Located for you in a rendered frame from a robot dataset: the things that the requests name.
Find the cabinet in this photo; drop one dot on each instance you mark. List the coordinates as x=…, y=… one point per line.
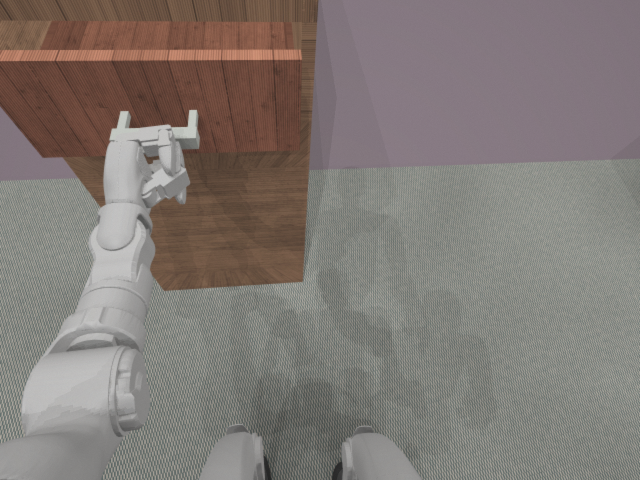
x=244, y=219

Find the left robot forearm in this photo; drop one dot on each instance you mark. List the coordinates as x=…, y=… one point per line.
x=114, y=303

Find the handle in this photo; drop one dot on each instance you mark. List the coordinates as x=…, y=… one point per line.
x=188, y=137

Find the robot left upper arm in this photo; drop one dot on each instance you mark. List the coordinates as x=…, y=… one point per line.
x=79, y=406

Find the left robot thigh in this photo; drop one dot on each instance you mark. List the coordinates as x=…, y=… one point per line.
x=236, y=456

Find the drawer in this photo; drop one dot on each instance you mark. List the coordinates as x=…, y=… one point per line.
x=243, y=78

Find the robot left hand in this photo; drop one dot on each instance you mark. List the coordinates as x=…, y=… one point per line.
x=126, y=170

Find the robot left shin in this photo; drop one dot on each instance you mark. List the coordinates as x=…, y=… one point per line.
x=236, y=428

